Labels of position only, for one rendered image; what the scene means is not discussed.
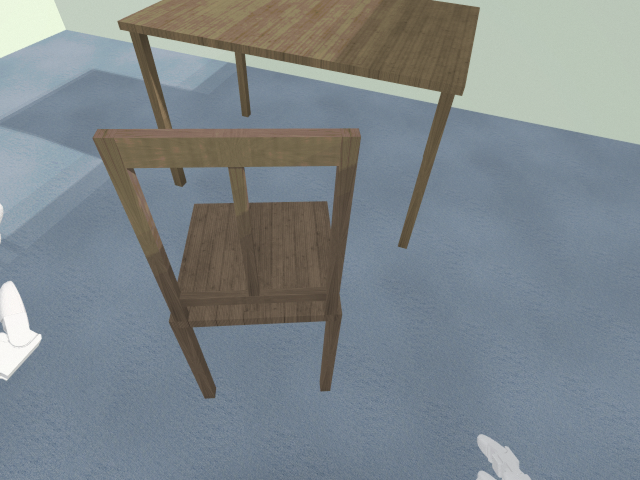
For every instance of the chair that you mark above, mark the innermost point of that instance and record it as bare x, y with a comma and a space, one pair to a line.
243, 263

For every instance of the table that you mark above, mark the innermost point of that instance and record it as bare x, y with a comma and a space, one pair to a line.
420, 43

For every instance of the robot right hand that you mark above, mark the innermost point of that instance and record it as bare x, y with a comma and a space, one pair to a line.
504, 462

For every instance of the robot left hand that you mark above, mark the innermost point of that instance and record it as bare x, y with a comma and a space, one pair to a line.
19, 341

